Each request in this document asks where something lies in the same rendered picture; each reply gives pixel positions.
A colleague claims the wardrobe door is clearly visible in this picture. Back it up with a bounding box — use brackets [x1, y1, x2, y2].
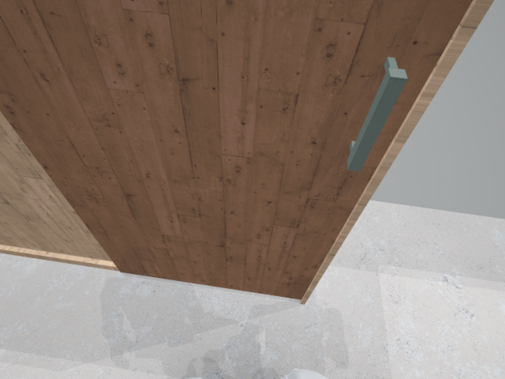
[0, 0, 473, 300]
[0, 111, 112, 261]

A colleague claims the handle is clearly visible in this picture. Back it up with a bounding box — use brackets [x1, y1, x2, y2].
[347, 57, 408, 171]

